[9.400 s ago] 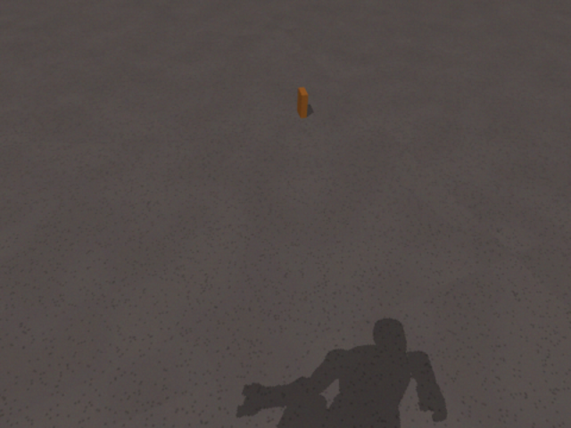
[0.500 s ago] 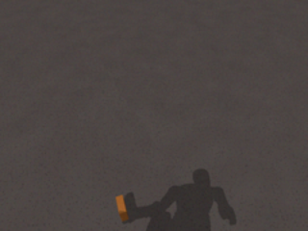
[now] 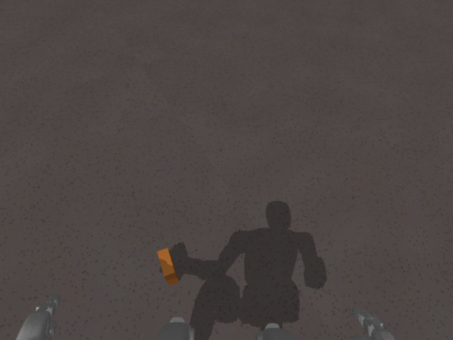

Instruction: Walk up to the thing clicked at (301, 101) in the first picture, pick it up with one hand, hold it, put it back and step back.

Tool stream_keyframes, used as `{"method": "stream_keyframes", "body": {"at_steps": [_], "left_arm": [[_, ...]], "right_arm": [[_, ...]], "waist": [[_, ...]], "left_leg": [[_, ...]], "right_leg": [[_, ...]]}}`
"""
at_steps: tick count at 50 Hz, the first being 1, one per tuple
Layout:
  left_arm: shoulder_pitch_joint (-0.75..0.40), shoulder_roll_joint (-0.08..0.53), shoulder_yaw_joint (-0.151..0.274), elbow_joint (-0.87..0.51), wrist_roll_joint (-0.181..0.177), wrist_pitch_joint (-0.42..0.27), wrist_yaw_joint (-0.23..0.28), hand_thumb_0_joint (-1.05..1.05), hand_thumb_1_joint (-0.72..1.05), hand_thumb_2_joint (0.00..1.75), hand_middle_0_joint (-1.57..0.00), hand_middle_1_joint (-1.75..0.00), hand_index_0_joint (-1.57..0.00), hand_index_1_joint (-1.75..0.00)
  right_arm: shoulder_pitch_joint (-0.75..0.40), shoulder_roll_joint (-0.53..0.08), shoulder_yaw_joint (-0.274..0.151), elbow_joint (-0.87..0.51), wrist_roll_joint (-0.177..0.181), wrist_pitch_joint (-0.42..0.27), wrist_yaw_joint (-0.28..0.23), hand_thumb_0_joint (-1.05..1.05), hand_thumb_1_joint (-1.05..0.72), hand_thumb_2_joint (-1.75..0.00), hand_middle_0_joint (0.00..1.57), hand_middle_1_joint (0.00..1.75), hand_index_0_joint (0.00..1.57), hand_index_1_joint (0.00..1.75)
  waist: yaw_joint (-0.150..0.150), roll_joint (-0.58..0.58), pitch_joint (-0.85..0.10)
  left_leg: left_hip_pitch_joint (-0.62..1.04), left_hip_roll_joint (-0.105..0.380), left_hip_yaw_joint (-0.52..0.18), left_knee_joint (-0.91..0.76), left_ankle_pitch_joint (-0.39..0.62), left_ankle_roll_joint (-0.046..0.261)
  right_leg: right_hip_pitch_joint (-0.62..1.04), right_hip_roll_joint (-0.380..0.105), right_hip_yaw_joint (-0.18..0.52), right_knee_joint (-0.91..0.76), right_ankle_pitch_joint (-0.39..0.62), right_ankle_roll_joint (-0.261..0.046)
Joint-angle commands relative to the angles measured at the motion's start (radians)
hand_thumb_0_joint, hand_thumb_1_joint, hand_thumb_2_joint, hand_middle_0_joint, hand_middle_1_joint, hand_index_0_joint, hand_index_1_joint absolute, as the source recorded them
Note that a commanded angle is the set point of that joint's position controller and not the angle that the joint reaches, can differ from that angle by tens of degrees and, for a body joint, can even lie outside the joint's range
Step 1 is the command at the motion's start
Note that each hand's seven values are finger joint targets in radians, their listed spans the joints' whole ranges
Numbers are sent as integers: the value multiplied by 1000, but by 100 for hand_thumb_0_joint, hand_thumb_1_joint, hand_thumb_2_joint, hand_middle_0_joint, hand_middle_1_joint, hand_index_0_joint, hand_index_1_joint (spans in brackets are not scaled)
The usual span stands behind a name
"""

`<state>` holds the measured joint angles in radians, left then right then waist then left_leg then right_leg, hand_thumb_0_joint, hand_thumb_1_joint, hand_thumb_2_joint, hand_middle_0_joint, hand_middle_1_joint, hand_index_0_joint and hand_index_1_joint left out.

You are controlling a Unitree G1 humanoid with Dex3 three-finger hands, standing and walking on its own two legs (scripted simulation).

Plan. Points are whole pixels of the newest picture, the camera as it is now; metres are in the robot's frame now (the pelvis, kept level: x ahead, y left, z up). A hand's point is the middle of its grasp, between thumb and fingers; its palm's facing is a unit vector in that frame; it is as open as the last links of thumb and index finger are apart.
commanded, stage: go down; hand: left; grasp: from the side
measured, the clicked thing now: (168, 267) +0.41 +0.20 -0.63
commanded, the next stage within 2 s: none
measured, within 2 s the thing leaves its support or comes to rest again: neither
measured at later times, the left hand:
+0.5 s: hand out of the picture +0.15 +0.30 -0.15, palm faces +0.14 -0.94 -0.30, open 17.4 cm
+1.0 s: hand (66, 292) +0.25 +0.36 -0.24, palm faces +0.22 -0.95 -0.20, open 17.3 cm
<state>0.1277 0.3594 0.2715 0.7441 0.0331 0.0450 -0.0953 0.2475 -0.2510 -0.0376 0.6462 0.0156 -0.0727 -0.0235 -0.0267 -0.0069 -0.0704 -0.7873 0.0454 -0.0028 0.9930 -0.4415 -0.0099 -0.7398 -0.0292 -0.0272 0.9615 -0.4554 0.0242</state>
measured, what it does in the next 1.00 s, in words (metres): lowers itself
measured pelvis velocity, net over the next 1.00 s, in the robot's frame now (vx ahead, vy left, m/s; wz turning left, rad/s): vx -0.05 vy -0.01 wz -0.04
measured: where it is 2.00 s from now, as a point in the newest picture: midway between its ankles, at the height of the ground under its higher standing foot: outside the picture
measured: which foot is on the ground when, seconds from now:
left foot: down 0.00-1.00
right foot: down 0.00-1.00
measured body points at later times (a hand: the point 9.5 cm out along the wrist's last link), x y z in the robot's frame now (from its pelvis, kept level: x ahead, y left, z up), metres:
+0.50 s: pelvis +0.00 +0.00 -0.04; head +0.10 +0.03 +0.40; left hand +0.14 +0.34 -0.13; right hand +0.18 -0.25 -0.12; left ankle +0.02 +0.12 -0.68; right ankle +0.01 -0.14 -0.68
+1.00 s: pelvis -0.05 -0.01 -0.19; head +0.13 +0.03 +0.22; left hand +0.23 +0.41 -0.23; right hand +0.12 -0.27 -0.29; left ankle +0.02 +0.12 -0.68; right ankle +0.01 -0.14 -0.68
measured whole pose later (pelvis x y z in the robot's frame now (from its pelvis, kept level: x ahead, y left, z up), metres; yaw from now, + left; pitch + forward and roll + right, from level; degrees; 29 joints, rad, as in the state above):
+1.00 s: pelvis -0.05 -0.01 -0.19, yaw -2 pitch +31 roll -4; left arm -0.19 0.61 0.64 0.82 -0.15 -0.27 -0.45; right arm 0.13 -0.30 0.02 0.63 -0.02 -0.19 -0.05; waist -0.03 -0.03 -0.17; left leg -1.70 0.05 -0.08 1.79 -0.64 -0.02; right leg -1.63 -0.02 -0.05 1.76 -0.67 0.01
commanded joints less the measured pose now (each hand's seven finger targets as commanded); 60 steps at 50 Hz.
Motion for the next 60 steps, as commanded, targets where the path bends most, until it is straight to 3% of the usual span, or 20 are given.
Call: {"method": "stream_keyframes", "body": {"at_steps": [1, 9, 12, 13, 14, 16, 18, 23, 24, 25, 31, 34, 37, 40, 43, 44, 45, 49, 52, 60], "left_arm": [[18, 207, 71, -253, -9, 9, 16, 0, -58, 0, -11, -7, -11, -7], [88, 232, 115, -394, -20, 75, 21, 0, -57, 1, -11, -8, -11, -8], [145, 196, 101, -390, -26, 92, 8, 0, -56, 1, -11, -8, -11, -8], [148, 213, 122, -400, -28, 92, 7, 0, -57, 1, -11, -9, -11, -8], [171, 180, 99, -384, -34, 97, -5, 0, -59, 0, -11, -9, -11, -8], [176, 222, 136, -412, -36, 94, -13, 0, -56, 1, -11, -9, -11, -8], [202, 214, 137, -407, -41, 93, -22, 0, -60, 0, -11, -9, -11, -8], [144, 209, 148, -428, -64, 38, -50, 0, -61, 0, -11, -8, -12, -7], [109, 255, 187, -413, -65, 20, -51, 0, -61, 0, -12, -8, -12, -8], [68, 243, 174, -410, -73, -3, -62, 0, -61, 0, -12, -7, -12, -7], [-98, 318, 253, -292, -121, -199, -145, 0, -61, 0, -12, -7, -13, -7], [-170, 416, 327, -288, -148, -276, -198, 0, -61, 0, -11, -10, -11, -10], [-212, 435, 347, -184, -166, -303, -242, 0, -61, 7, -9, -13, -9, -13], [-213, 528, 440, -126, -179, -323, -269, 0, -60, 8, -9, -11, -8, -12], [-257, 502, 421, -80, -191, -333, -315, 0, -56, 10, -8, -12, -7, -13], [-288, 567, 480, -118, -199, -346, -321, 0, -55, 11, -7, -12, -6, -13], [-337, 597, 481, -123, -198, -357, -333, 0, -54, 11, -7, -11, -6, -12], [-458, 587, 484, -48, -219, -398, -378, 0, -52, 11, -7, -11, -6, -12], [-550, 665, 510, -10, -219, -434, -409, 0, -47, 11, -6, -12, -6, -12], [-616, 799, 592, 66, -234, -449, -488, 0, -46, 9, -7, -9, -6, -9]], "right_arm": [[-19, -162, -60, -162, 3, -70, -32, 0, -87, -89, 20, 30, 20, 30], [-26, -147, -43, -188, -7, -109, -64, 0, -88, -89, 20, 30, 20, 30], [-26, -141, -38, -202, -10, -118, -67, 0, -89, -89, 20, 30, 20, 30], [-31, -142, -39, -206, -13, -122, -68, 0, -89, -90, 20, 30, 20, 30], [-32, -139, -36, -207, -12, -124, -67, 0, -89, -89, 20, 30, 20, 30], [-22, -145, -41, -210, -15, -129, -67, 0, -89, -89, 20, 30, 20, 30], [-16, -139, -38, -218, -17, -134, -64, 0, -88, -89, 20, 30, 20, 30], [-34, -140, -40, -229, -22, -154, -59, 0, -91, -90, 20, 30, 20, 30], [-35, -142, -41, -225, -23, -157, -61, 0, -92, -90, 20, 30, 20, 30], [-35, -146, -41, -221, -23, -162, -58, 0, -92, -90, 20, 30, 20, 30], [-41, -183, -46, -185, -25, -195, -53, 0, -89, -89, 20, 30, 20, 30], [-45, -206, -47, -173, -25, -189, -53, 0, -87, -89, 20, 30, 20, 30], [-45, -220, -41, -157, -27, -178, -49, 0, -87, -89, 20, 30, 20, 30], [-54, -231, -33, -155, -26, -169, -45, 0, -87, -89, 20, 30, 20, 30], [-43, -246, -38, -120, -27, -158, -40, 0, -88, -89, 20, 30, 20, 30], [-46, -256, -40, -131, -26, -157, -40, 0, -88, -89, 20, 30, 20, 30], [-49, -249, -31, -126, -26, -155, -42, 0, -87, -89, 20, 30, 20, 30], [-30, -255, -24, -74, -31, -154, -42, 0, -88, -89, 20, 30, 20, 30], [-44, -263, -17, -69, -35, -151, -46, 0, -87, -89, 20, 30, 20, 30], [-32, -297, 7, -49, -46, -146, -48, 0, -87, -89, 20, 30, 20, 30]], "waist": [[-4, 84, -251], [4, 109, -266], [-3, 101, -262], [1, 110, -259], [-1, 118, -247], [6, 126, -279], [3, 111, -283], [-6, 92, -276], [-7, 82, -278], [-15, 94, -281], [-12, 88, -382], [24, 138, -475], [30, 150, -489], [78, 133, -562], [61, 159, -576], [75, 149, -634], [65, 160, -638], [25, 143, -595], [18, 159, -542], [44, 177, -652]], "left_leg": [[154, -12, -10, -115, 171, 10], [101, -13, -13, -41, 201, 12], [79, -14, -18, -25, 204, 12], [71, -13, -21, -20, 202, 11], [70, -11, -24, -21, 207, 8], [67, -8, -31, 0, 249, 9], [48, -11, -25, 28, 265, 13], [-52, -17, -20, 95, 166, 21], [-87, -18, -17, 122, 155, 24], [-106, -17, -19, 139, 140, 24], [-262, -16, -49, 294, 70, 25], [-280, -9, -65, 341, 32, 19], [-334, -8, -72, 388, -2, 13], [-378, -13, -67, 438, 42, 16], [-395, -13, -81, 477, 59, 15], [-378, -10, -81, 501, 90, 18], [-413, -12, -75, 519, 87, 19], [-488, -7, -81, 587, 24, 26], [-577, -3, -87, 608, -125, 25], [-622, -5, -70, 706, -82, 24]], "right_leg": [[40, 39, -21, -81, 150, -40], [-5, 31, -18, -22, 171, -39], [-19, 32, -22, -4, 173, -40], [-31, 34, -23, 4, 165, -41], [-47, 34, -26, 16, 161, -43], [-52, 33, -30, 40, 187, -43], [-62, 33, -27, 53, 207, -42], [-148, 30, -19, 103, 141, -40], [-169, 27, -13, 114, 137, -38], [-201, 27, -12, 143, 124, -39], [-414, 26, -8, 339, 41, -45], [-484, 23, 7, 401, -2, -48], [-565, 26, 8, 450, -43, -51], [-545, 28, 10, 485, -12, -53], [-640, 33, -19, 555, -4, -60], [-639, 35, -20, 570, 19, -60], [-636, 34, -16, 580, 18, -59], [-740, 40, -19, 630, -28, -59], [-817, 41, -15, 656, -136, -59], [-826, 44, -27, 741, -111, -60]]}}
